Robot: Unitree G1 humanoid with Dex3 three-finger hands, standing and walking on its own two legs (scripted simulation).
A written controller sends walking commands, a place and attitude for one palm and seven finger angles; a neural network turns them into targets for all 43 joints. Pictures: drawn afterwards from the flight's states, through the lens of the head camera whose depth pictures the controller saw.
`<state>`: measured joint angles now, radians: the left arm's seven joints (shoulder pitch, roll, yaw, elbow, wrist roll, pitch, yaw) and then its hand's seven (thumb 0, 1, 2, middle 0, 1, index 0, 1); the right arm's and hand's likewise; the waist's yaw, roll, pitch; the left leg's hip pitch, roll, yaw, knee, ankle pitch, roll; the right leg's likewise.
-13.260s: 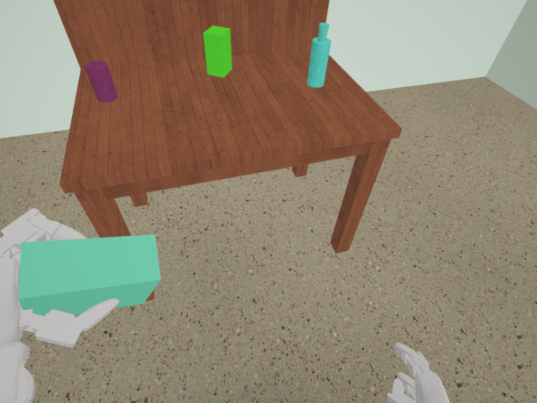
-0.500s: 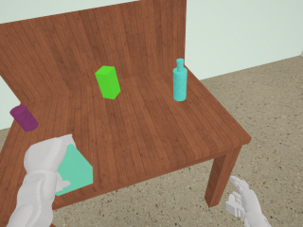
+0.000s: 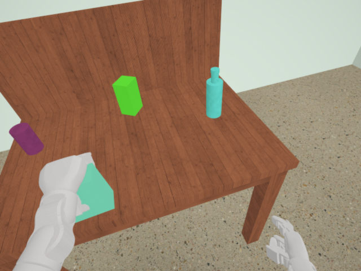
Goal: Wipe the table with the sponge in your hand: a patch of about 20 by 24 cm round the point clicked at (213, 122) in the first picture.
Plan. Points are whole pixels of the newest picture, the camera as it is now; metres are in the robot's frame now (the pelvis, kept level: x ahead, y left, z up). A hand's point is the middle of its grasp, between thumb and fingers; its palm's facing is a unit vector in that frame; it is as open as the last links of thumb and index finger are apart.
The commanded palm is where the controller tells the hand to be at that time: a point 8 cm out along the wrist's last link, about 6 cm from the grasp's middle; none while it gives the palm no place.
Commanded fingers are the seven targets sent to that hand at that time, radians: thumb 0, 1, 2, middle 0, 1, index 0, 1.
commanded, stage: move the sponge above the wiping area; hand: left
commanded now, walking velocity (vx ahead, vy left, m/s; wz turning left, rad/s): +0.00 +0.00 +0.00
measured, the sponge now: (86, 198) +0.25 +0.28 +0.02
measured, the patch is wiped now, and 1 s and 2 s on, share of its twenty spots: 0.00 0.00 0.00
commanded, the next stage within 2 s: lower the sponge onto the table in 1.84 s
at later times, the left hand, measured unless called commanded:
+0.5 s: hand (83, 181) +0.27 +0.29 +0.06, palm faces -0.01 -0.07 -1.00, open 9.8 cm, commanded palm +0.25 +0.29 +0.12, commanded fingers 0.00 0.10 1.30 -1.20 -1.60 -1.20 -1.60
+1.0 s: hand (85, 177) +0.29 +0.30 +0.04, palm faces -0.05 -0.06 -1.00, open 9.8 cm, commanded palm +0.28 +0.30 +0.11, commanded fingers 0.00 0.10 1.30 -1.20 -1.60 -1.20 -1.60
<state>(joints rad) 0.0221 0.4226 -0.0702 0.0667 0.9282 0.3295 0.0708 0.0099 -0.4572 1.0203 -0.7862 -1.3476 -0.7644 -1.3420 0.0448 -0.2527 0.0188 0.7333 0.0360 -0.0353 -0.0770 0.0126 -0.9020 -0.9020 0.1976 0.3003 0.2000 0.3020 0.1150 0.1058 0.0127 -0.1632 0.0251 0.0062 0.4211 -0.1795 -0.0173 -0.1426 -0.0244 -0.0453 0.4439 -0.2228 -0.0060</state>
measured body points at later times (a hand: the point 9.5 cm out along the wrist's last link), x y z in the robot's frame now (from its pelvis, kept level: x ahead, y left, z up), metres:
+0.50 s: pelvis +0.01 -0.01 +0.00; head +0.00 -0.05 +0.45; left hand +0.27 +0.29 +0.11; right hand +0.24 -0.22 -0.09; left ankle +0.04 +0.13 -0.74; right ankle +0.02 -0.12 -0.74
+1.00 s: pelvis +0.02 -0.01 -0.01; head +0.02 -0.04 +0.44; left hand +0.29 +0.30 +0.10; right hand +0.22 -0.24 -0.12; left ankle +0.04 +0.13 -0.74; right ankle +0.02 -0.12 -0.74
